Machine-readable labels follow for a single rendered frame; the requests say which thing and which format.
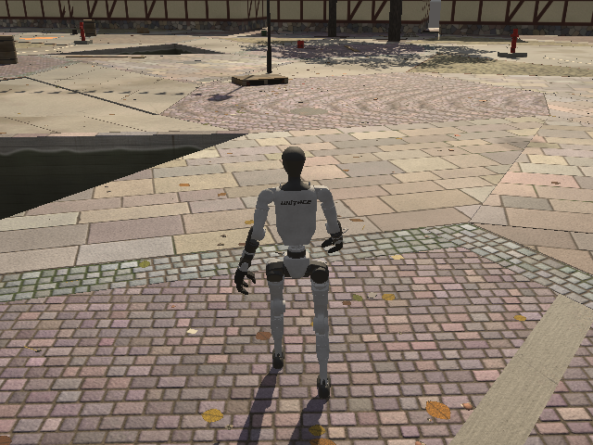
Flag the right robot shin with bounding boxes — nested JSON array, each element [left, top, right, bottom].
[[316, 317, 330, 385]]

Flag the robot left foot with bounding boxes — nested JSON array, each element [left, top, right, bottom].
[[272, 347, 284, 369]]

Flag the robot right hand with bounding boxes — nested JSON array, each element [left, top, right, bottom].
[[322, 237, 343, 253]]

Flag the left robot upper arm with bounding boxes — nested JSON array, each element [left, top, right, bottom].
[[251, 187, 276, 241]]

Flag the robot left hand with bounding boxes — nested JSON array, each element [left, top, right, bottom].
[[234, 268, 256, 295]]

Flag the right robot forearm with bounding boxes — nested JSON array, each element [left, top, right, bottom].
[[330, 220, 343, 244]]

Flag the right robot upper arm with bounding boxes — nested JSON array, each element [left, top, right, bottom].
[[314, 185, 340, 234]]

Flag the left robot forearm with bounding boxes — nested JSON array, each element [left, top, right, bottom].
[[237, 226, 259, 272]]

